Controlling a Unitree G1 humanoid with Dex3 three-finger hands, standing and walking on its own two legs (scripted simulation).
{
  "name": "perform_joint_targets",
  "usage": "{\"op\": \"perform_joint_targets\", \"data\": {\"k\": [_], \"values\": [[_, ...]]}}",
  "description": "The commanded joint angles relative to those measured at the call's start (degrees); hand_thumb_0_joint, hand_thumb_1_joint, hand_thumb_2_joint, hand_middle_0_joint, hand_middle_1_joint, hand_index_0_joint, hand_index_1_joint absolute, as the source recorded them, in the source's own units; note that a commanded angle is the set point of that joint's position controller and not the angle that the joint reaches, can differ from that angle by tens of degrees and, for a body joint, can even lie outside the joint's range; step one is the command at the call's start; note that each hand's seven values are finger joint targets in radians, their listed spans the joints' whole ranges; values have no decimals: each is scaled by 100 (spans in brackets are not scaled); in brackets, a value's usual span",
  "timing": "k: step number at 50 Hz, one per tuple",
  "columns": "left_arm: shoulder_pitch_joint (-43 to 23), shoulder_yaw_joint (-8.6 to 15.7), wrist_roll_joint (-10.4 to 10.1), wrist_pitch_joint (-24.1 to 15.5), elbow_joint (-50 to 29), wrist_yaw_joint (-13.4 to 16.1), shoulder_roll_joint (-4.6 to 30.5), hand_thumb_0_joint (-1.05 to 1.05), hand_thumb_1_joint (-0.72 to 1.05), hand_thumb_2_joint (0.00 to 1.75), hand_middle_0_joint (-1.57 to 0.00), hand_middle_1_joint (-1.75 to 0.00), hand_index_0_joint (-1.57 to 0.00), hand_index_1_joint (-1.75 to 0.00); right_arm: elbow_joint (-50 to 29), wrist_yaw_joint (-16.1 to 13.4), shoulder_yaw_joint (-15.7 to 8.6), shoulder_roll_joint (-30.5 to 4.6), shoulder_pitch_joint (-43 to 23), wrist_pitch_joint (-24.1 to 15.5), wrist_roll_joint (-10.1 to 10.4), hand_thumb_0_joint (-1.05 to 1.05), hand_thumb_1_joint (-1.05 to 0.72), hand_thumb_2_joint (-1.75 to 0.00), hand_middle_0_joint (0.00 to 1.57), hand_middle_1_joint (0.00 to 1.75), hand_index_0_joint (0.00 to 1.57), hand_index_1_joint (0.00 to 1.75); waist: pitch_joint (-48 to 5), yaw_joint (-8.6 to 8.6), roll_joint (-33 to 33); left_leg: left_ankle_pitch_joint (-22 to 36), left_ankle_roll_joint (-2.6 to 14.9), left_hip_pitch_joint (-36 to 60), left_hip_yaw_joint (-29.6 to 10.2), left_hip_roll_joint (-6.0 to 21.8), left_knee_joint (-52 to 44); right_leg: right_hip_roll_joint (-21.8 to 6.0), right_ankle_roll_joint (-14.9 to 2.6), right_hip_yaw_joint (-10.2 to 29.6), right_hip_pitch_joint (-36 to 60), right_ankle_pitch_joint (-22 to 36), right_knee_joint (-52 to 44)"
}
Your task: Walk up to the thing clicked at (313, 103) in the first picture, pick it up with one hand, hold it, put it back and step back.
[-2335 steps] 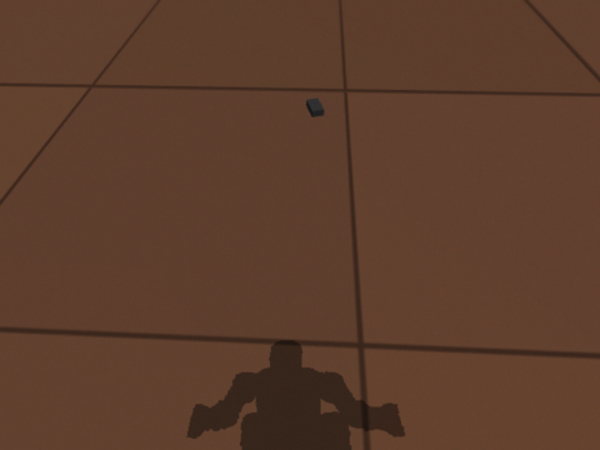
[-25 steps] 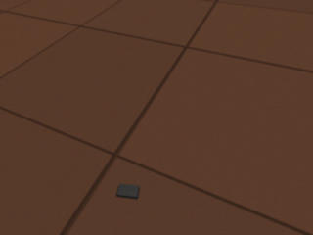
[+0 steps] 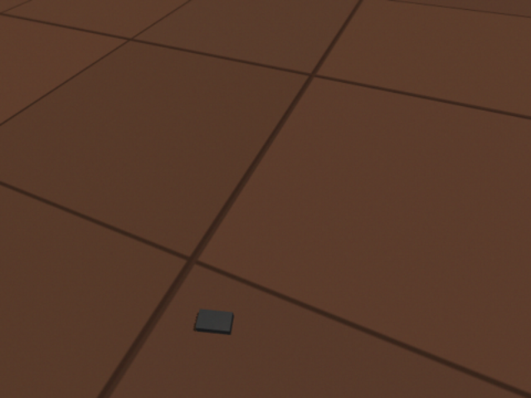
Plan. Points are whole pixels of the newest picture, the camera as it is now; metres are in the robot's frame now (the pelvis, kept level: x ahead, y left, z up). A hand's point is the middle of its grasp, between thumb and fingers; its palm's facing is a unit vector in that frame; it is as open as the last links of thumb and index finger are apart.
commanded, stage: stand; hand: left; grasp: from above
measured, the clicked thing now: (215, 321) +0.49 +0.23 -0.76
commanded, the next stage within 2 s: step back in 0.08 s
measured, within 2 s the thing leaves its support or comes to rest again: neither
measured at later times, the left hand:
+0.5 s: hand out of the picture +0.09 +0.32 -0.18, palm faces -0.02 -0.94 -0.35, open 7.4 cm
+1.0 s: hand out of the picture -0.03 +0.32 -0.15, palm faces -0.06 -0.91 -0.40, open 7.4 cm
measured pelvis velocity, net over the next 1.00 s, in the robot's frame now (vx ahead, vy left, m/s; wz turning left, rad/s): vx -0.16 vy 0.06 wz -0.09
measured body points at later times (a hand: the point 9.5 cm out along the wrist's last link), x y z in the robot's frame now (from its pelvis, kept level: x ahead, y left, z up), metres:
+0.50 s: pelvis -0.06 +0.06 -0.01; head +0.02 +0.09 +0.43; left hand +0.09 +0.37 -0.15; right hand -0.01 -0.26 -0.13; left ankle -0.07 +0.15 -0.75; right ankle -0.04 -0.10 -0.69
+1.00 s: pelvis -0.16 +0.06 -0.01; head -0.11 +0.04 +0.43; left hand -0.03 +0.37 -0.12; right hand -0.07 -0.25 -0.15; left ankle -0.17 +0.19 -0.68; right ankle -0.13 -0.04 -0.75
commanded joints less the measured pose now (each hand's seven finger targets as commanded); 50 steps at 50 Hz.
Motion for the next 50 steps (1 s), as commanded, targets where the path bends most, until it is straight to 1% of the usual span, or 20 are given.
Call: {"op": "perform_joint_targets", "data": {"k": [1, 3, 4, 6, 10, 15, 17, 19, 20, 21, 22, 26, 30, 32, 38, 41, 42, 43, 44, 50], "values": [[-212, 174, 12, -154, -366, 96, 1224, 0, 90, 90, -20, -30, -20, -30, -368, -66, -228, -1164, -199, -118, 1, 0, -90, -90, 20, 30, 20, 30, -562, -14, -102, 955, 263, -82, -317, 564, -175, -687, -118, 612, 376, 1155, -248], [-230, 170, 9, -153, -374, 97, 1241, 0, 90, 90, -20, -30, -20, -30, -355, -65, -211, -1129, -177, -114, 3, 0, -90, -90, 20, 30, 20, 30, -521, -17, -139, 969, 239, -89, -319, 565, -194, -681, -115, 600, 349, 1135, -237], [-176, 458, -83, -98, -512, 129, 1697, 0, 90, 90, -20, -30, -20, -30, -455, -46, -310, -1431, -425, -6, 35, 0, -90, -90, 20, 30, 20, 30, 133, 19, -191, 1521, 343, -657, -339, 395, 515, -668, -123, 773, -60, 2167, 88], [-38, 520, -104, -66, -616, 178, 1772, 0, 90, 90, -20, -30, -20, -30, -573, -53, -293, -1210, -278, 59, 99, 0, -90, -90, 20, 30, 20, 30, -147, -7, -526, 1206, 296, -703, -23, 94, 1333, -996, -513, 967, 19, 2830, 80], [-312, 602, 57, -36, -1158, 219, 1823, 0, 90, 90, -20, -30, -20, -30, -802, -30, -402, -1186, 32, 239, 72, 0, -90, -90, 20, 30, 20, 30, -623, -55, -1033, -2050, 364, -1197, -168, -383, 3533, -1992, -1519, 1714, -188, 2857, 39], [-642, 542, 150, 92, -1606, 227, 1638, 0, 90, 90, -20, -30, -20, -30, -1005, 18, -443, -1253, 364, 229, 123, 0, -90, -90, 20, 30, 20, 30, -920, -128, -1157, -1382, 374, -1299, -151, -218, 2598, -1464, -1095, 1187, -12, 2514, 757], [-770, 512, 63, 194, -1784, 210, 1685, 0, 90, 90, -20, -30, -20, -30, -1016, -8, -473, -1207, 573, 166, 12, 0, -90, -90, 20, 30, 20, 30, -807, -313, -936, -13, 336, -868, 60, -141, 926, -1176, -696, 981, -208, 2035, 1333], [-593, 442, -58, 285, -1908, 179, 1267, 0, 90, 90, -20, -30, -20, -30, -1099, -41, -646, -1751, 397, 110, -163, 0, -90, -90, 20, 30, 20, 30, -667, -191, 841, 2755, 534, -275, -1503, 954, 272, 89, -208, 491, -1261, 25, 2609], [-530, 439, -48, 337, -1875, 225, 1188, 0, 90, 90, -20, -30, -20, -30, -1188, -53, -682, -1970, 244, 98, -208, 0, -90, -90, 20, 30, 20, 30, -459, -98, 957, 3482, 857, -100, -1960, 1378, 310, 705, -121, 828, -2017, -2322, 3261], [-292, 451, 11, 364, -1853, 278, 1272, 0, 90, 90, -20, -30, -20, -30, -1309, -63, -705, -2114, 170, 94, -158, 0, -90, -90, 20, 30, 20, 30, -518, -156, 877, 3674, 1257, -403, -2038, 1781, 426, 696, -82, 1187, -1884, -2788, 3870], [-368, 479, 41, 370, -1773, 309, 1326, 0, 90, 90, -20, -30, -20, -30, -1384, -81, -725, -2095, 106, 87, -132, 0, -90, -90, 20, 30, 20, 30, -457, -251, 1024, 3204, 1342, -772, -2311, 1894, 213, 727, -84, 1339, -1783, -2704, 4417], [133, 491, -38, 362, -1711, 252, 1400, 0, 90, 90, -20, -30, -20, -30, -1618, -187, -590, -1526, -440, 39, -124, 0, -90, -90, 20, 30, 20, 30, -580, 204, 617, 3269, 1013, 111, -867, 1004, 761, 698, -51, 1382, -2327, -1593, 4888], [-58, 508, 40, 262, -1953, 206, 1287, 0, 90, 90, -20, -30, -20, -30, -1589, -235, -609, -1378, 236, 59, -12, 0, -90, -90, 20, 30, 20, 30, -707, -191, 635, 3570, 818, 1052, -840, 893, 1040, 580, 182, 1068, -2362, -1460, 3821], [-103, 513, 43, 238, -2046, 209, 1284, 0, 90, 90, -20, -30, -20, -30, -1654, -238, -639, -1462, 360, 82, 6, 0, -90, -90, 20, 30, 20, 30, -755, -308, 643, 3610, 1214, 1211, -1014, 1165, 1140, 435, 230, 986, -2211, -1704, 3187], [396, 558, 125, 216, -1890, 144, 1294, 0, 90, 90, -20, -30, -20, -30, -1896, -171, -693, -1664, -8, 120, 11, 0, -90, -90, 20, 30, 20, 30, -732, -122, 684, 2188, 1327, -22, -1166, 1348, 1034, 205, -48, 452, -918, -1306, 1710], [809, 620, 182, 148, -1759, 117, 1405, 0, 90, 90, -20, -30, -20, -30, -1973, -137, -642, -1568, -303, 132, 88, 0, -90, -90, 20, 30, 20, 30, -844, 90, 21, 1219, 961, -945, -986, 1085, 1401, -7, -318, 830, -23, 282, 944], [773, 686, 200, 127, -1832, 113, 1602, 0, 90, 90, -20, -30, -20, -30, -2009, -133, -594, -1430, -333, 131, 117, 0, -90, -90, 20, 30, 20, 30, -867, 71, -556, 492, 694, -1475, -691, 632, 1889, -556, -616, 1570, 168, 816, 702], [507, 749, 137, 139, -1979, 80, 1949, 0, 90, 90, -20, -30, -20, -30, -2024, -131, -561, -1246, -525, 148, 147, 0, -90, -90, 20, 30, 20, 30, -456, 182, -1485, -877, 285, -1749, -59, -425, 2900, -1399, -1367, 2690, -470, 996, 94], [135, 758, 194, 111, -2214, 93, 2101, 0, 90, 90, -20, -30, -20, -30, -1964, -157, -588, -1277, -404, 206, 98, 0, -90, -90, 20, 30, 20, 30, -192, 193, -1882, -2432, 176, -1619, -217, -725, 4293, -2145, -1910, 3406, -1212, 1087, -256], [-170, 652, 168, 143, -2547, 161, 1473, 0, 90, 90, -20, -30, -20, -30, -1709, -158, -492, -1350, 278, 165, 103, 0, -90, -90, 20, 30, 20, 30, -251, 10, -781, -1755, 112, -2001, -554, -928, 4893, -975, -1212, 1576, -594, 1730, 308]]}}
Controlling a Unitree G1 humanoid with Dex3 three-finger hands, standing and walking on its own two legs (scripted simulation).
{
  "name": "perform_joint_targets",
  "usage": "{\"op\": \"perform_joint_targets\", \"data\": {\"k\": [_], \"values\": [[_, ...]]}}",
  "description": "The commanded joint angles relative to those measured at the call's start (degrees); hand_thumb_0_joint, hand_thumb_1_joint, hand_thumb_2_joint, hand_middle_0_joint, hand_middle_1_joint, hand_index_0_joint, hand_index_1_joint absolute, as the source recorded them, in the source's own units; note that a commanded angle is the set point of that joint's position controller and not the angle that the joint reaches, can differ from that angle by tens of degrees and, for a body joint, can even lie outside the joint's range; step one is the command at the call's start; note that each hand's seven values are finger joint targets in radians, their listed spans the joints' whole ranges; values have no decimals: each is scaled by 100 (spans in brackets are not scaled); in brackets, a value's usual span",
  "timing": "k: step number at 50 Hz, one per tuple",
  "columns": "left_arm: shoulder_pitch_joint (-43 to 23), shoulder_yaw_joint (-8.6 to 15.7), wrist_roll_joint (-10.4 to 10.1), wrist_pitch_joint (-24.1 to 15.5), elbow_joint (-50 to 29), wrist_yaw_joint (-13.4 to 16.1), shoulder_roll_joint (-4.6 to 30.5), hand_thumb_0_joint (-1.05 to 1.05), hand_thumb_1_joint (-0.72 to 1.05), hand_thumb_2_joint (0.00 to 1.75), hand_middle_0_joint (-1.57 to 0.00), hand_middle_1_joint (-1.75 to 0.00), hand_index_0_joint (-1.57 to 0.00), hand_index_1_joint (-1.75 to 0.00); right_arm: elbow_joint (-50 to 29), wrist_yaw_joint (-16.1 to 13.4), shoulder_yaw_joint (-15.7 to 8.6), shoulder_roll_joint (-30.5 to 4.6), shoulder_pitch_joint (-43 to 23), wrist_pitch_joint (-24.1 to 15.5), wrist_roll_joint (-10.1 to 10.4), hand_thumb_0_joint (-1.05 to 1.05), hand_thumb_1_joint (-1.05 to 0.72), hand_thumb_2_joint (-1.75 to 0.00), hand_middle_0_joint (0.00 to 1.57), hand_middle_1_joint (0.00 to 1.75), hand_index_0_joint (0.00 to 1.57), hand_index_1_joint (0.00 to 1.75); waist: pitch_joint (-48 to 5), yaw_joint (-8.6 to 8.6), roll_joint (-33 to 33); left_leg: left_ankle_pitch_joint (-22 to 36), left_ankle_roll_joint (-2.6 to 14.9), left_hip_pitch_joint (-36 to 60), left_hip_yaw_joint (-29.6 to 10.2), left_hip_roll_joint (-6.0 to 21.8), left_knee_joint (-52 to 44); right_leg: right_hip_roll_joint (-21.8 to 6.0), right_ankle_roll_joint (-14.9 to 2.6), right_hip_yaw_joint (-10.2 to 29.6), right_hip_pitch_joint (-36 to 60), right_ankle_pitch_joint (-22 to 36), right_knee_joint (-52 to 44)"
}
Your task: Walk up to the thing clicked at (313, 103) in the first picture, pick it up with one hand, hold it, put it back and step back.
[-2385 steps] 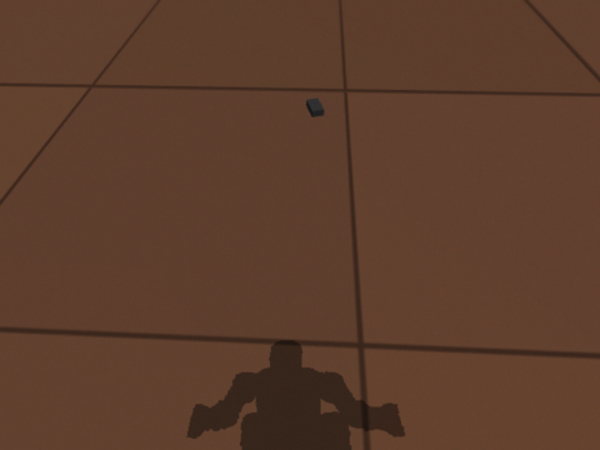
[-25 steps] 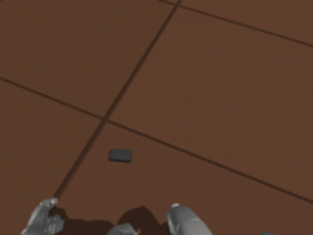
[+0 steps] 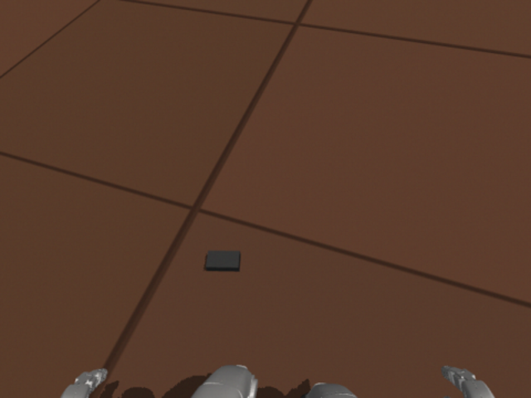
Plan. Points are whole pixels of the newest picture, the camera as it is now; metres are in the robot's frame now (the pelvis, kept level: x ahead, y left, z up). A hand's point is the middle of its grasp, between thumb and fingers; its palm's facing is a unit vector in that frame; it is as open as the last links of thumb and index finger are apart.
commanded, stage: step back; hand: left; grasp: from above
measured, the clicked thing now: (223, 260) +0.63 +0.22 -0.75
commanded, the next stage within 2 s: none
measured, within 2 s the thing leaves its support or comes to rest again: neither
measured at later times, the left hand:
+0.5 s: hand out of the picture -0.07 +0.28 -0.16, palm faces +0.02 -0.93 -0.37, open 7.4 cm
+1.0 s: hand out of the picture -0.17 +0.24 -0.15, palm faces +0.07 -0.92 -0.38, open 7.4 cm
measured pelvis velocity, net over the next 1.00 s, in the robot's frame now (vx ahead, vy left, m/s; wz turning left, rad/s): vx -0.31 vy -0.03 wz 0.06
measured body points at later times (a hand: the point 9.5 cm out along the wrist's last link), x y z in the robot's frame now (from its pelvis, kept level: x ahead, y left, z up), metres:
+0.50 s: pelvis -0.15 +0.00 +0.00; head -0.08 +0.04 +0.44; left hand -0.07 +0.33 -0.14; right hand -0.02 -0.31 -0.10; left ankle -0.09 +0.13 -0.73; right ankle -0.20 -0.16 -0.66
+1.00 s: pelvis -0.31 -0.03 -0.02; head -0.25 -0.01 +0.42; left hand -0.17 +0.29 -0.13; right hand -0.24 -0.34 -0.13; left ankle -0.33 +0.07 -0.74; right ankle -0.22 -0.15 -0.73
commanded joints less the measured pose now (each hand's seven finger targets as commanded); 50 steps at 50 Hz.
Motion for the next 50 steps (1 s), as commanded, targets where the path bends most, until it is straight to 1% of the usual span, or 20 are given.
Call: {"op": "perform_joint_targets", "data": {"k": [1, 6, 9, 10, 11, 12, 13, 16, 24, 27, 30, 32, 33, 34, 36, 38, 44, 47, 49, 50], "values": [[-214, 342, 71, -176, -780, 129, 1293, 0, 90, 90, -20, -30, -20, -30, -364, -123, -256, -1150, 362, -146, -2, 0, -90, -90, 20, 30, 20, 30, -955, 39, -660, -59, -110, -186, -95, -25, 97, -1056, -992, 1064, 745, 2429, -923], [74, 361, 70, -69, -884, 139, 1355, 0, 90, 90, -20, -30, -20, -30, -497, -151, -256, -1005, 511, -236, -63, 0, -90, -90, 20, 30, 20, 30, -1635, 100, -1232, 6, -87, 42, 238, 584, -2522, -1274, -921, 1049, 2125, 3143, -315], [-138, 306, -30, 65, -961, 62, 1418, 0, 90, 90, -20, -30, -20, -30, -271, -119, -374, -1070, 874, -261, -166, 0, -90, -90, 20, 30, 20, 30, -1405, -162, -918, 2009, 27, 1364, 478, 543, -4121, -870, -419, 776, 727, 1787, 54], [-41, 254, -42, 84, -1019, 44, 1212, 0, 90, 90, -20, -30, -20, -30, -349, -111, -454, -1365, 789, -272, -268, 0, -90, -90, 20, 30, 20, 30, -1361, -124, -197, 1969, 245, 1803, -553, 1263, -4217, -530, -155, 628, -249, 724, 447], [-79, 238, -44, 64, -1051, 56, 1026, 0, 90, 90, -20, -30, -20, -30, -430, -83, -575, -1982, 597, -273, -333, 0, -90, -90, 20, 30, 20, 30, -1125, -144, 1278, 2517, 789, 1935, -2295, 2574, -4547, 472, 114, 145, -1514, -1439, 1574], [-551, 404, 63, 55, -1078, 154, 1337, 0, 90, 90, -20, -30, -20, -30, -543, -55, -632, -2299, 408, -265, -270, 0, -90, -90, 20, 30, 20, 30, -811, -474, 1306, 2549, 1581, 477, -2614, 3224, -4621, 498, 259, 650, -1000, -2301, 2719], [-595, 433, 84, 59, -1024, 156, 1467, 0, 90, 90, -20, -30, -20, -30, -610, -96, -613, -2162, 34, -322, -252, 0, -90, -90, 20, 30, 20, 30, -567, -341, 1187, 2551, 1726, 56, -2667, 3319, -4686, 380, 216, 959, -834, -2025, 3548], [221, 428, -76, 70, -652, 75, 1274, 0, 90, 90, -20, -30, -20, -30, -721, -126, -389, -1439, -436, -357, -284, 0, -90, -90, 20, 30, 20, 30, -643, 275, 575, 3662, 940, 903, -578, 1953, -4076, 689, 135, 1042, -1347, -1092, 4111], [23, 370, 20, -23, -758, 56, 1181, 0, 90, 90, -20, -30, -20, -30, -742, -182, -518, -1478, 536, -322, -175, 0, -90, -90, 20, 30, 20, 30, -1269, -364, 865, 4351, 1458, 2604, -613, 2249, -3405, 234, 555, 527, -1342, -1490, 2195], [343, 358, -3, -59, -596, 2, 1152, 0, 90, 90, -20, -30, -20, -30, -894, -157, -538, -1657, 190, -238, -204, 0, -90, -90, 20, 30, 20, 30, -1437, -205, 1245, 3987, 1261, 2000, -538, 2208, -3175, -65, 361, 89, -349, -1221, 541], [1114, 405, 55, -119, -128, -17, 1226, 0, 90, 90, -20, -30, -20, -30, -1009, -113, -453, -1573, -222, -119, -108, 0, -90, -90, 20, 30, 20, 30, -1530, 146, 890, 2804, 759, 872, -259, 1768, -2702, 76, 122, -164, 889, 336, -1017], [771, 621, 142, -125, -339, -52, 2051, 0, 90, 90, -20, -30, -20, -30, -1082, -138, -313, -1014, 17, -95, -63, 0, -90, -90, 20, 30, 20, 30, -1069, 53, -1312, -118, 68, -1112, 169, 282, -1310, -1561, -519, 2297, 891, -269, -1450], [237, 652, 177, -95, -616, -33, 2498, 0, 90, 90, -20, -30, -20, -30, -1063, -245, -440, -1266, -206, -70, -75, 0, -90, -90, 20, 30, 20, 30, -764, 337, -1976, -821, -64, -326, -81, 249, 150, -2469, -1457, 3026, -925, -467, -1914], [-206, 604, 153, -118, -747, 5, 2292, 0, 90, 90, -20, -30, -20, -30, -928, -226, -523, -1493, -64, -89, -59, 0, -90, -90, 20, 30, 20, 30, -397, 84, -1822, -547, 2, 70, -356, 469, 605, -2446, -1447, 2997, -1674, -603, -2056], [-574, 402, 118, -147, -859, 34, 1628, 0, 90, 90, -20, -30, -20, -30, -651, -135, -431, -1401, 288, -109, -15, 0, -90, -90, 20, 30, 20, 30, -455, -173, -925, 191, 10, 24, -334, 83, 798, -1318, -941, 1240, -1030, 609, -1333], [-513, 475, 112, -115, -816, 63, 1479, 0, 90, 90, -20, -30, -20, -30, -601, -171, -337, -1154, 568, -156, -23, 0, -90, -90, 20, 30, 20, 30, -709, -164, -1012, 309, -62, -323, -216, -4, 707, -1006, -706, 699, -290, 1047, -959], [25, 429, 139, -62, -919, 172, 1426, 0, 90, 90, -20, -30, -20, -30, -726, -171, -259, -1017, 583, -290, -131, 0, -90, -90, 20, 30, 20, 30, -1260, 150, -1309, -56, -61, -299, 293, 616, -2101, -1471, -914, 924, 1593, 2662, -222], [-101, 309, -3, 82, -996, 109, 1380, 0, 90, 90, -20, -30, -20, -30, -439, -157, -353, -1075, 1070, -334, -193, 0, -90, -90, 20, 30, 20, 30, -1420, -47, -827, 2081, 91, 1012, 414, 591, -4199, -1081, -481, 573, 853, 2160, 640], [17, 199, -59, 106, -1085, 83, 953, 0, 90, 90, -20, -30, -20, -30, -561, -139, -553, -1985, 705, -302, -328, 0, -90, -90, 20, 30, 20, 30, -1216, 105, 1268, 3553, 914, 1890, -2272, 2523, -4232, 295, 79, -176, -1561, -1634, 2151], [-387, 325, -1, 113, -1109, 179, 1306, 0, 90, 90, -20, -30, -20, -30, -708, -118, -612, -2443, 588, -292, -303, 0, -90, -90, 20, 30, 20, 30, -1073, -304, 1432, 3430, 1742, 611, -2873, 3271, -4332, 259, 207, 500, -1064, -2414, 3069]]}}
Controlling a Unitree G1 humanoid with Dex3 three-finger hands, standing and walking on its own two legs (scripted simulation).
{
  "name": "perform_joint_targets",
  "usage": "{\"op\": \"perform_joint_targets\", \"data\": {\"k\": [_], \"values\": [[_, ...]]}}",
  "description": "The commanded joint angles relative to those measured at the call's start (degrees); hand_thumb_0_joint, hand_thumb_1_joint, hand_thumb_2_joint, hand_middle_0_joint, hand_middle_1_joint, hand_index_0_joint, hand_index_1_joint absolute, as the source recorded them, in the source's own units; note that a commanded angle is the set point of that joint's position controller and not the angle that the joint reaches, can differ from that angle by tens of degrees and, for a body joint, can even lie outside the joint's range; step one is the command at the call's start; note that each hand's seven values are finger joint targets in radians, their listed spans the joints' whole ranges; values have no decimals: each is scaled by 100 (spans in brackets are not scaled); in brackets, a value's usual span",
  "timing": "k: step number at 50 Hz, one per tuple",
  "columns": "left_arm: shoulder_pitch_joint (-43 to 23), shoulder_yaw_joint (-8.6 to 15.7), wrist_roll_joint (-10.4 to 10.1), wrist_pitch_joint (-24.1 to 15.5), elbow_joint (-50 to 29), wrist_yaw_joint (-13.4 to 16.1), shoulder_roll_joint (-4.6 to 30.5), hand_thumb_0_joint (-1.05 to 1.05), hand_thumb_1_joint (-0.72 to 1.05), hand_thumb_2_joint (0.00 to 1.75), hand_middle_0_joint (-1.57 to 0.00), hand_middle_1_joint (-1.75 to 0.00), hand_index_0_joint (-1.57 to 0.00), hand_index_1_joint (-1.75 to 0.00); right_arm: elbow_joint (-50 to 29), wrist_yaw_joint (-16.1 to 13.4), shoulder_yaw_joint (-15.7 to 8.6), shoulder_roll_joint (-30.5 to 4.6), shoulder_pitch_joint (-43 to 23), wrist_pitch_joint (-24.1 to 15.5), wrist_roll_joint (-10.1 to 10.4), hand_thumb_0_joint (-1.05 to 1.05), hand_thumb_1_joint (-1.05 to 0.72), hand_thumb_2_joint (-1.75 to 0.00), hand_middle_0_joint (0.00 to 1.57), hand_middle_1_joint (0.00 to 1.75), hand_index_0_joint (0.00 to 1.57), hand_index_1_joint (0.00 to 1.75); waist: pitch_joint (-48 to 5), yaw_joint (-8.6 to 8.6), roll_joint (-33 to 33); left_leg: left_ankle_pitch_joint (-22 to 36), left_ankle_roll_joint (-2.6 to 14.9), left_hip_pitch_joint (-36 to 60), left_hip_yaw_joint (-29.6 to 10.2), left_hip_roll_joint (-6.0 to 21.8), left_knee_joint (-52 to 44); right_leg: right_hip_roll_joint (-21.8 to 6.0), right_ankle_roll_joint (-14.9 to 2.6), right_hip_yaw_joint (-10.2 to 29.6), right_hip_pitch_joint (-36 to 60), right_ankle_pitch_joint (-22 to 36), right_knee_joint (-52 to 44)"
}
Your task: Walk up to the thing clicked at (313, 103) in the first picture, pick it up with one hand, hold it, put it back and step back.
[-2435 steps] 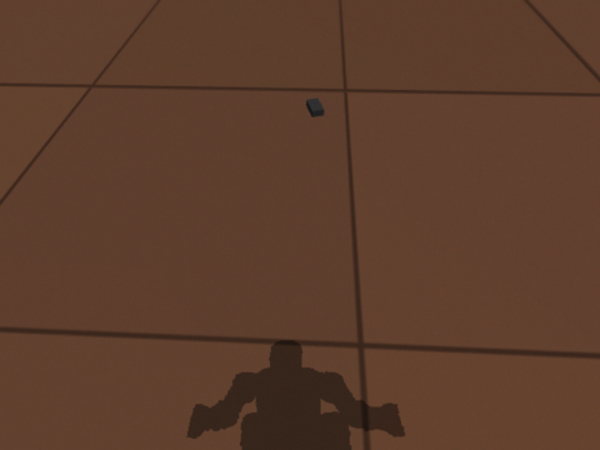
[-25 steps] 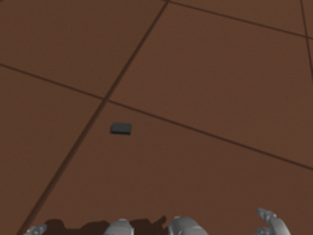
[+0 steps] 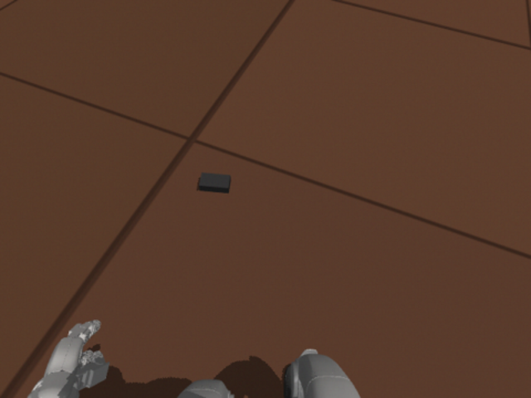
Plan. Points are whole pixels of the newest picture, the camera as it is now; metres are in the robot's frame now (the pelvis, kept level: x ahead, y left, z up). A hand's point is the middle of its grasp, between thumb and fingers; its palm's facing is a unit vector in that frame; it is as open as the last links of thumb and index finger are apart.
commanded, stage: step back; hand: left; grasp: from above
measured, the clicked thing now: (215, 182) +0.96 +0.20 -0.73
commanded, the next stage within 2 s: stand in 1.52 s
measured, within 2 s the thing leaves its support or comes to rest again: neither
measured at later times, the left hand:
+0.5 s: hand out of the picture -0.10 +0.22 -0.13, palm faces -0.02 -0.91 -0.41, open 7.4 cm
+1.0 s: hand out of the picture -0.08 +0.22 -0.13, palm faces +0.03 -0.92 -0.38, open 7.4 cm
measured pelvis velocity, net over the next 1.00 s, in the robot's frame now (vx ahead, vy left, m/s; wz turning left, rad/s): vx -0.16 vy -0.06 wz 0.03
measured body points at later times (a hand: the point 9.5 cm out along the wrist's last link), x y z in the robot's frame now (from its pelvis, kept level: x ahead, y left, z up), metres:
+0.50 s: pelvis -0.15 -0.05 +0.01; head -0.13 -0.07 +0.46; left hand -0.10 +0.27 -0.10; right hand -0.05 -0.37 -0.11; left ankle -0.11 +0.10 -0.66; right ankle -0.16 -0.17 -0.72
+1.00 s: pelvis -0.16 -0.06 +0.01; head -0.14 -0.06 +0.46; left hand -0.09 +0.26 -0.11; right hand -0.10 -0.37 -0.12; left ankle -0.19 +0.08 -0.71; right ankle -0.12 -0.17 -0.72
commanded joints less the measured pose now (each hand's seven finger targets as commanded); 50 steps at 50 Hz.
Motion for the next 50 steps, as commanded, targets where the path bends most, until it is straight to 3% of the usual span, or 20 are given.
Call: {"op": "perform_joint_targets", "data": {"k": [1, 4, 12, 16, 18, 19, 20, 23, 29, 32, 33, 34, 35, 36, 39, 43, 46, 48, 49, 50], "values": [[6, 317, 32, -15, -394, 126, 1204, 0, 90, 90, -20, -30, -20, -30, -702, -111, -648, -2398, -352, -222, -89, 0, -90, -90, 20, 30, 20, 30, -970, -142, 1744, 2375, 1655, -1073, -3509, 3077, -1986, 516, 12, 1118, 188, -1817, 2829], [606, 304, -82, 0, -75, 46, 1018, 0, 90, 90, -20, -30, -20, -30, -807, -137, -419, -1669, -745, -225, -85, 0, -90, -90, 20, 30, 20, 30, -1137, 274, 1095, 3318, 991, -300, -1364, 1826, -1370, 977, 8, 1176, -266, -1000, 3395], [579, 150, -9, -267, 30, 25, 856, 0, 90, 90, -20, -30, -20, -30, -732, -40, -472, -1626, -114, -72, -39, 0, -90, -90, 20, 30, 20, 30, -1754, -241, 1775, 3053, 1197, 1252, -1062, 1832, -809, 386, 308, 253, 161, -1147, 209], [1475, 205, 32, -385, 713, 18, 909, 0, 90, 90, -20, -30, -20, -30, -761, 27, -448, -1743, -649, 109, 22, 0, -90, -90, 20, 30, 20, 30, -1979, 173, 1600, 1826, 719, 92, -727, 1489, -78, 505, -16, -176, 1793, 244, -2181], [1365, 444, 156, -402, 601, 2, 1770, 0, 90, 90, -20, -30, -20, -30, -947, 21, -251, -1069, -517, 95, 81, 0, -90, -90, 20, 30, 20, 30, -1382, 132, -758, -1083, -22, -2275, -447, 138, 1179, -1010, -560, 2559, 1867, -874, -2446], [813, 496, 190, -374, 379, 18, 2218, 0, 90, 90, -20, -30, -20, -30, -978, -81, -414, -1359, -903, 109, 47, 0, -90, -90, 20, 30, 20, 30, -1020, 421, -889, -1476, -244, -1637, -999, 167, 2179, -2091, -1513, 3377, 98, -1407, -2947], [342, 460, 153, -388, 278, 42, 2098, 0, 90, 90, -20, -30, -20, -30, -803, -71, -518, -1609, -826, 99, 74, 0, -90, -90, 20, 30, 20, 30, -560, 206, -832, -1163, -242, -1147, -1138, 410, 2588, -2146, -1540, 3428, -834, -1792, -3121], [-25, 282, 126, -478, 272, 63, 1299, 0, 90, 90, -20, -30, -20, -30, -416, 9, -382, -1380, -334, 50, 134, 0, -90, -90, 20, 30, 20, 30, -596, -159, -163, -295, -205, -1476, -931, -60, 2797, -825, -874, 1169, 307, -143, -2247], [743, 414, 188, -564, 477, -1, 1469, 0, 90, 90, -20, -30, -20, -30, -349, 117, -339, -1343, -430, -168, -10, 0, -90, -90, 20, 30, 20, 30, -922, 379, -806, -948, -350, -1642, -477, 493, 541, -1125, -1033, 1678, 1803, -2119, -2393], [494, 311, 111, -472, 481, -51, 1452, 0, 90, 90, -20, -30, -20, -30, -8, 147, -402, -1256, 91, -304, -34, 0, -90, -90, 20, 30, 20, 30, -1082, 27, -544, -291, -116, 189, -73, 322, -1618, -969, -796, 1088, 981, -1266, -1775], [673, 189, 115, -438, 488, -49, 1129, 0, 90, 90, -20, -30, -20, -30, 139, 115, -487, -1344, 349, -350, -71, 0, -90, -90, 20, 30, 20, 30, -1227, -52, 88, 29, -58, 936, -445, 340, -1927, -659, -554, 723, 617, -684, -899], [901, 93, 48, -434, 473, -56, 713, 0, 90, 90, -20, -30, -20, -30, 167, 86, -561, -1595, 446, -390, -136, 0, -90, -90, 20, 30, 20, 30, -1314, 19, 1274, -664, 208, 1512, -2039, 1231, -2281, -142, -252, 199, -370, -854, 304], [542, 85, -31, -461, 427, -50, 740, 0, 90, 90, -20, -30, -20, -30, 26, 86, -607, -2158, 230, -401, -134, 0, -90, -90, 20, 30, 20, 30, -935, -95, 1661, -1975, 861, 1064, -3694, 2292, -2570, 348, 0, -324, -1300, -1267, 634], [-18, 232, 69, -498, 455, -32, 1323, 0, 90, 90, -20, -30, -20, -30, 73, 119, -655, -2370, 225, -388, -52, 0, -90, -90, 20, 30, 20, 30, -366, -325, 1327, -2736, 1338, -249, -4016, 2567, -2791, -36, -32, 313, -760, -1420, 947], [510, 186, -29, -555, 686, -136, 1105, 0, 90, 90, -20, -30, -20, -30, -55, 114, -432, -1599, -319, -447, -82, 0, -90, -90, 20, 30, 20, 30, -401, 87, 1142, -915, 833, 88, -2110, 1672, -2295, -35, -72, 232, -359, -693, 536], [384, 160, 4, -594, 756, -174, 965, 0, 90, 90, -20, -30, -20, -30, 54, 132, -483, -1640, 39, -429, -56, 0, -90, -90, 20, 30, 20, 30, -785, -183, 1425, -87, 758, 129, -1684, 1527, -1965, 203, 3, -183, 355, -585, -297], [759, 146, 12, -672, 974, -110, 839, 0, 90, 90, -20, -30, -20, -30, -30, 139, -435, -1556, -251, -305, 25, 0, -90, -90, 20, 30, 20, 30, -1033, 99, 1451, 280, 587, -425, -1149, 1391, -1220, 439, -66, -452, 1588, 112, -1556], [1174, 238, 64, -751, 1176, -12, 1082, 0, 90, 90, -20, -30, -20, -30, -87, 108, -226, -980, -180, -263, 101, 0, -90, -90, 20, 30, 20, 30, -1304, 306, 475, 421, 198, -1121, -728, 872, 102, -26, -136, 474, 2688, 408, -2115], [1261, 320, 134, -798, 1119, 28, 1495, 0, 90, 90, -20, -30, -20, -30, -191, 93, -153, -749, -133, -276, 127, 0, -90, -90, 20, 30, 20, 30, -1321, 312, -511, -516, -89, -1936, -532, 138, 1107, -1201, -577, 2367, 2891, 160, -2715], [921, 336, 90, -791, 1006, 19, 1687, 0, 90, 90, -20, -30, -20, -30, -83, 18, -250, -1099, -109, -221, 76, 0, -90, -90, 20, 30, 20, 30, -1207, 271, -143, -1372, -101, -1624, -707, 310, 1483, -1873, -1055, 2863, 2069, -763, -2893]]}}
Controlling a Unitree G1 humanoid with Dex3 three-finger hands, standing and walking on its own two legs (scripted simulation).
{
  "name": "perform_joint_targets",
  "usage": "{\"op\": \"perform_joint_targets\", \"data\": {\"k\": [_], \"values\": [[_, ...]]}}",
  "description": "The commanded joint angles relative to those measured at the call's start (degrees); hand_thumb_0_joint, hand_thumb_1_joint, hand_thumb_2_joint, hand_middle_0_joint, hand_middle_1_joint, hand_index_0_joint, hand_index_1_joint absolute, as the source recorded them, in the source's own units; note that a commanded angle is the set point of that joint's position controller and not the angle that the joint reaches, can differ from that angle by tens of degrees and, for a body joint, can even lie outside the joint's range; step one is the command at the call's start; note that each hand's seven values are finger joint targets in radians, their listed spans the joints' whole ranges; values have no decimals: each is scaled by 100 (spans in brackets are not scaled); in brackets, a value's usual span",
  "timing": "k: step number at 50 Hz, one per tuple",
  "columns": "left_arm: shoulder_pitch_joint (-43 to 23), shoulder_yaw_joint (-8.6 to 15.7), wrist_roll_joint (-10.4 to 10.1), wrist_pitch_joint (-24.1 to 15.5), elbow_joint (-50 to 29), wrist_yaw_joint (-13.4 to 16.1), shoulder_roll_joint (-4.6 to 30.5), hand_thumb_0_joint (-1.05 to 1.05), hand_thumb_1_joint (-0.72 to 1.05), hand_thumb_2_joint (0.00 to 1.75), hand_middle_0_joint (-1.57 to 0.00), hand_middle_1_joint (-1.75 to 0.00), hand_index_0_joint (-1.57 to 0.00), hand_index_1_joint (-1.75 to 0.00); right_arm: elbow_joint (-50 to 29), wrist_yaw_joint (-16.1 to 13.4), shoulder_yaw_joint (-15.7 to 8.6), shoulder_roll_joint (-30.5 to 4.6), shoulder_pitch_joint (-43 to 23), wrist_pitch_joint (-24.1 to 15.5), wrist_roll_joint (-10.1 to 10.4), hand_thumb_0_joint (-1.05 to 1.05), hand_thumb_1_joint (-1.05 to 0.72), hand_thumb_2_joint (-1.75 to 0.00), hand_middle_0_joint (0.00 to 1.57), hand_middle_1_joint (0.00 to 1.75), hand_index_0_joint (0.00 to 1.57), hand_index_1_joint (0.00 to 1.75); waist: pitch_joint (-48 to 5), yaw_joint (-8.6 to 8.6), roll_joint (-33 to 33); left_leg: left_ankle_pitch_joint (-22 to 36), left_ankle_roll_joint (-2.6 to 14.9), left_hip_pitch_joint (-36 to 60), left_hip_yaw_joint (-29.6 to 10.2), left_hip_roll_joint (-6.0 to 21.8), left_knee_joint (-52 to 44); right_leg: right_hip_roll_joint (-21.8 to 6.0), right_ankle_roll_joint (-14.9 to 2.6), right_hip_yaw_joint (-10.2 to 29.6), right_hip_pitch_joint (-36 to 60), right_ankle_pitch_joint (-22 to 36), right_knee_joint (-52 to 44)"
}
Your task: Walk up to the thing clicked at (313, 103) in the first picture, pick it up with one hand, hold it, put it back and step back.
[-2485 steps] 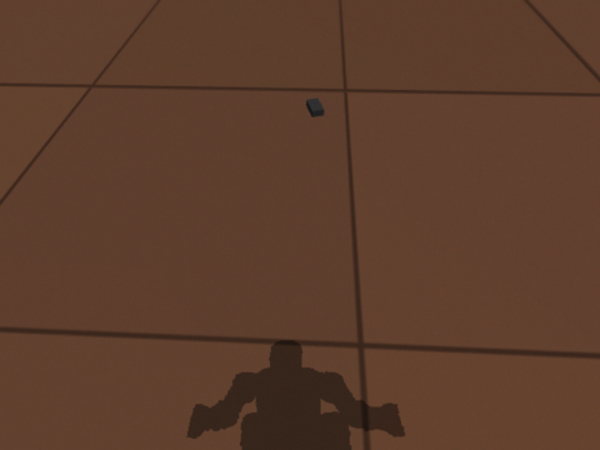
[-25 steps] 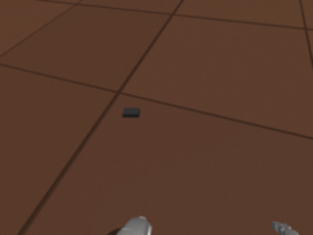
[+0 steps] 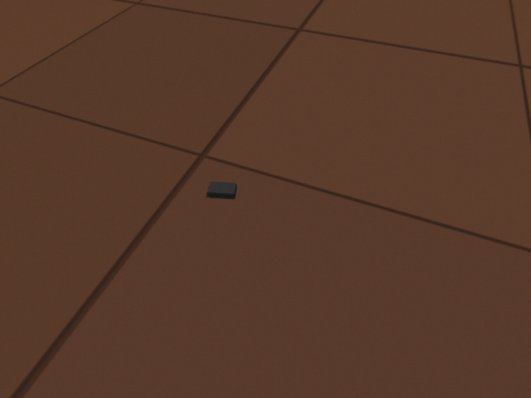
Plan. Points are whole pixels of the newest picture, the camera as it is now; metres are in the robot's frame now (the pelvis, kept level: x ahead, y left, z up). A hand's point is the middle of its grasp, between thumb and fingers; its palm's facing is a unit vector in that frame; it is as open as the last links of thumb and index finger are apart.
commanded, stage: step back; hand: left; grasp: from above
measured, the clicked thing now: (222, 190) +1.12 +0.22 -0.74
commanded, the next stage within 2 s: stand in 0.52 s
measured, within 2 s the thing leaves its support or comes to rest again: neither
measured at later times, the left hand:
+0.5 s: hand out of the picture +0.14 +0.29 -0.15, palm faces +0.03 -0.93 -0.37, open 7.4 cm
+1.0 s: hand out of the picture +0.11 +0.26 -0.13, palm faces -0.03 -0.94 -0.33, open 7.4 cm
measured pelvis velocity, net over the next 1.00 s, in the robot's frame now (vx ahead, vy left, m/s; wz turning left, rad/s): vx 0.03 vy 0.01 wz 0.00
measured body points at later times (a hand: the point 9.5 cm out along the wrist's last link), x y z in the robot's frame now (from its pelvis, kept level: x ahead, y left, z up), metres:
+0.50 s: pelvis +0.04 +0.02 +0.01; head +0.07 +0.03 +0.45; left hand +0.13 +0.33 -0.12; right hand +0.16 -0.27 -0.12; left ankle +0.05 +0.14 -0.72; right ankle +0.03 -0.11 -0.72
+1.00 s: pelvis +0.03 +0.01 +0.02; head +0.05 +0.01 +0.47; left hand +0.11 +0.31 -0.11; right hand +0.11 -0.29 -0.11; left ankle +0.05 +0.14 -0.73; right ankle +0.03 -0.11 -0.73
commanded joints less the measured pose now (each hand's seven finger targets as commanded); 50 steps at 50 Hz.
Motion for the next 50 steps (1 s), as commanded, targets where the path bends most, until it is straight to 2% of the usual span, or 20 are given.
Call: {"op": "perform_joint_targets", "data": {"k": [1, 4, 7, 10, 11, 12, 13, 14, 15, 16, 18, 20, 21, 25, 26, 35, 39, 43, 46, 50], "values": [[-190, 400, 46, -232, -500, 153, 1920, 0, 90, 90, -20, -30, -20, -30, -410, -153, -243, -1067, -63, -94, 2, 0, -90, -90, 20, 30, 20, 30, -190, 231, -910, -1150, 61, -1396, -228, -92, 1480, -2485, -1402, 3385, 509, -983, -1799], [-354, 264, -15, -282, -520, 163, 1431, 0, 90, 90, -20, -30, -20, -30, -224, -105, -184, -946, -62, -149, 55, 0, -90, -90, 20, 30, 20, 30, -149, 126, -731, -644, 82, -1210, -339, -22, 1140, -1724, -993, 1857, 566, 951, -1397], [-290, 232, -22, -272, -433, 172, 1456, 0, 90, 90, -20, -30, -20, -30, -174, -90, -154, -826, -61, -144, 35, 0, -90, -90, 20, 30, 20, 30, -374, 166, -1049, -281, 26, -770, 110, -38, 418, -1536, -838, 1343, 561, 2256, -986], [-552, 171, -102, -175, -492, 192, 1406, 0, 90, 90, -20, -30, -20, -30, -41, -119, -157, -730, -34, -172, 19, 0, -90, -90, 20, 30, 20, 30, -577, -13, -1184, 658, 0, -56, 529, -135, -797, -1328, -669, 834, 427, 3212, -374], [-585, 151, -120, -129, -518, 194, 1390, 0, 90, 90, -20, -30, -20, -30, 25, -134, -187, -758, 34, -194, 10, 0, -90, -90, 20, 30, 20, 30, -651, -75, -1033, 1544, 25, 221, 495, -157, -1296, -1198, -497, 723, 389, 3160, -101], [-608, 117, -132, -98, -576, 201, 1270, 0, 90, 90, -20, -30, -20, -30, 71, -154, -248, -912, 41, -198, -9, 0, -90, -90, 20, 30, 20, 30, -836, -63, -726, 2520, 139, 531, 201, 42, -1222, -1017, -294, 607, 252, 2782, 181], [-544, 81, -161, -71, -610, 205, 1127, 0, 90, 90, -20, -30, -20, -30, 45, -183, -295, -1149, -40, -210, -37, 0, -90, -90, 20, 30, 20, 30, -1019, 7, -189, 3373, 360, 728, -361, 595, -1191, -745, -126, 452, 43, 2100, 527], [-427, 34, -219, -10, -509, 199, 1006, 0, 90, 90, -20, -30, -20, -30, -85, -184, -264, -1314, -537, -215, -9, 0, -90, -90, 20, 30, 20, 30, -916, 210, 198, 3010, 762, 242, -1055, 1139, -1398, -290, 45, 289, 24, 603, 603], [-424, 68, -204, 38, -397, 219, 1122, 0, 90, 90, -20, -30, -20, -30, -139, -165, -277, -1478, -830, -197, 40, 0, -90, -90, 20, 30, 20, 30, -853, 202, 344, 2616, 1094, -235, -1179, 1427, -1434, -242, -5, 254, 413, -321, 511], [-408, 51, -173, 25, -289, 224, 1116, 0, 90, 90, -20, -30, -20, -30, -95, -151, -249, -1386, -1051, -174, 26, 0, -90, -90, 20, 30, 20, 30, -713, 279, 348, 2671, 1019, -449, -1047, 1359, -1389, -284, -17, 323, 671, -354, 194], [-374, 59, -133, -34, -203, 200, 1183, 0, 90, 90, -20, -30, -20, -30, -91, -158, -160, -1159, -1177, -170, 32, 0, -90, -90, 20, 30, 20, 30, -895, 300, 286, 2775, 552, -163, -454, 872, -1157, -530, -103, 489, 777, 729, -228], [-324, 72, -136, -81, -122, 201, 1333, 0, 90, 90, -20, -30, -20, -30, -38, -165, -123, -1036, -1125, -173, 69, 0, -90, -90, 20, 30, 20, 30, -1042, 200, 125, 2955, 309, -65, -166, 551, -866, -700, -154, 700, 924, 1788, -339], [-484, 67, -145, -71, -126, 194, 1344, 0, 90, 90, -20, -30, -20, -30, 49, -161, -112, -1007, -1045, -165, 67, 0, -90, -90, 20, 30, 20, 30, -1068, 129, 41, 2941, 262, 59, -91, 508, -919, -756, -177, 756, 859, 1855, -321], [-618, 7, -139, -54, -38, 198, 1231, 0, 90, 90, -20, -30, -20, -30, 166, -136, -104, -1032, -1273, -151, 66, 0, -90, -90, 20, 30, 20, 30, -1043, 164, 61, 3066, 352, 258, -168, 632, -1117, -687, -116, 633, 836, 1747, -449], [-543, -152, -214, -51, 166, 156, 943, 0, 90, 90, -20, -30, -20, -30, 205, -94, -29, -947, -1184, -186, 102, 0, -90, -90, 20, 30, 20, 30, -1111, 104, 85, 2796, 288, 560, -316, 660, -1421, -703, -81, 687, 826, 1509, -751], [-850, -197, -167, -122, 431, 120, 1114, 0, 90, 90, -20, -30, -20, -30, 447, -23, 1, -967, -1357, -208, 102, 0, -90, -90, 20, 30, 20, 30, -653, 52, -245, 2439, 143, 738, -165, 603, -2018, -808, 27, 731, 979, 1344, -1543], [-861, -200, -149, -122, 535, 106, 1140, 0, 90, 90, -20, -30, -20, -30, 502, 1, 20, -908, -1409, -196, 97, 0, -90, -90, 20, 30, 20, 30, -417, 66, -250, 1723, 81, 700, -140, 558, -2275, -818, 26, 799, 772, 628, -1832], [-839, -208, -133, -138, 574, 109, 1118, 0, 90, 90, -20, -30, -20, -30, 560, 18, 4, -929, -1383, -187, 90, 0, -90, -90, 20, 30, 20, 30, -456, 62, -231, 1467, 61, 660, -107, 526, -2324, -827, 48, 821, 808, 429, -1963], [-809, -204, -136, -153, 590, 103, 1127, 0, 90, 90, -20, -30, -20, -30, 591, 20, 18, -923, -1321, -208, 93, 0, -90, -90, 20, 30, 20, 30, -613, 59, -172, 1659, 66, 719, -118, 563, -2371, -850, 38, 821, 940, 734, -1916], [-812, -193, -139, -123, 616, 102, 1153, 0, 90, 90, -20, -30, -20, -30, 647, 10, 38, -899, -1212, -189, 76, 0, -90, -90, 20, 30, 20, 30, -469, 53, -200, 1314, 51, 587, -118, 533, -2434, -818, 41, 825, 811, 321, -1980]]}}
